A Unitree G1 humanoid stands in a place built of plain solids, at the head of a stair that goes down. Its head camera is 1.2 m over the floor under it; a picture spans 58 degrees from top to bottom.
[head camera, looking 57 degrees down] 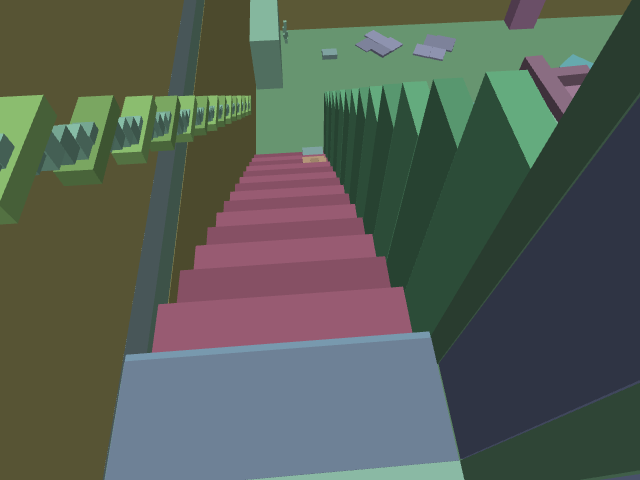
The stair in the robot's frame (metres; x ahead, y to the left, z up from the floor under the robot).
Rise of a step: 0.19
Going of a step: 0.25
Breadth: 0.87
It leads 5 degrees to the left of straight ahead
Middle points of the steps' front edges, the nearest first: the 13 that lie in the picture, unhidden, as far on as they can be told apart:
0.43 0.11 0.00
0.67 0.13 -0.19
0.92 0.15 -0.39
1.16 0.17 -0.58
1.41 0.19 -0.78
1.65 0.21 -0.97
1.89 0.23 -1.17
2.14 0.25 -1.36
2.38 0.27 -1.56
2.63 0.29 -1.75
2.87 0.31 -1.95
3.12 0.33 -2.14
3.36 0.35 -2.34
